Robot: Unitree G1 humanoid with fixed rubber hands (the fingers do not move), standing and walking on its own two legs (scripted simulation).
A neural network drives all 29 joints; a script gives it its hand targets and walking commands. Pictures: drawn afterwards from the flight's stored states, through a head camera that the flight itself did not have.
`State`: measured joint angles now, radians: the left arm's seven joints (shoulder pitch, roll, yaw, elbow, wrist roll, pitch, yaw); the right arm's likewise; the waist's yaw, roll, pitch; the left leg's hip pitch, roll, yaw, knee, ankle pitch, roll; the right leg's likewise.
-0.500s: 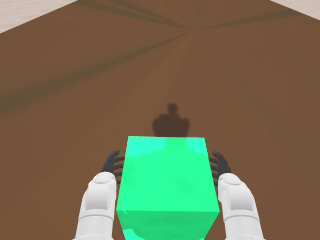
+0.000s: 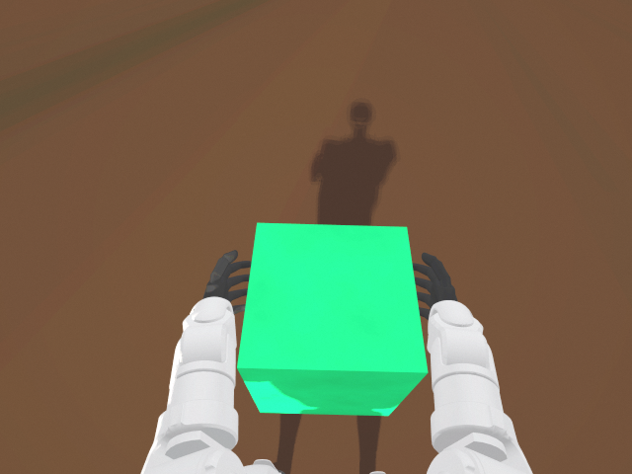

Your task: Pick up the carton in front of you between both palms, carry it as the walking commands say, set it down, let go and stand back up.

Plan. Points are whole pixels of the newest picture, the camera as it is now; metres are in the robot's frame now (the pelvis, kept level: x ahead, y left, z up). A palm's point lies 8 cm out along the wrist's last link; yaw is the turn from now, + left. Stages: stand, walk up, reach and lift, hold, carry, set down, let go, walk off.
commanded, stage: set down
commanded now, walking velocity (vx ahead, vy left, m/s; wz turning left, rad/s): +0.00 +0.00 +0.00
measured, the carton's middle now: (327, 327) +0.35 +0.00 -0.09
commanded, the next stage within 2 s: none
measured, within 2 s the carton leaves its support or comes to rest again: neither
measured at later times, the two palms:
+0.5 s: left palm (249, 322) +0.39 +0.14 -0.20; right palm (414, 327) +0.39 -0.16 -0.19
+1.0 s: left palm (262, 334) +0.44 +0.13 -0.36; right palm (396, 337) +0.43 -0.17 -0.35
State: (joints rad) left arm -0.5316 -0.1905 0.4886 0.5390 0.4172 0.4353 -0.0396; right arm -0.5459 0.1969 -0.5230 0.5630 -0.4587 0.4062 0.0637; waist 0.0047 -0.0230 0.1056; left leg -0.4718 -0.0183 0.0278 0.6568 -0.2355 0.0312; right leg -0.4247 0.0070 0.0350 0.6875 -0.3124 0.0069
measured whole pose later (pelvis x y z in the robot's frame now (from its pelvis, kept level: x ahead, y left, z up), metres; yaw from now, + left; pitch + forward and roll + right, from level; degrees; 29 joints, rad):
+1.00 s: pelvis -0.05 -0.01 -0.26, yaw -1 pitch +46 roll -1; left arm -1.01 0.00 0.42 0.66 0.18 0.29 0.08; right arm -1.02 -0.02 -0.44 0.69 -0.16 0.27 -0.05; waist -0.01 -0.01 -0.11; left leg -2.06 -0.02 -0.02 1.72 -0.46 0.00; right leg -2.01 0.05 0.01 1.77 -0.57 0.02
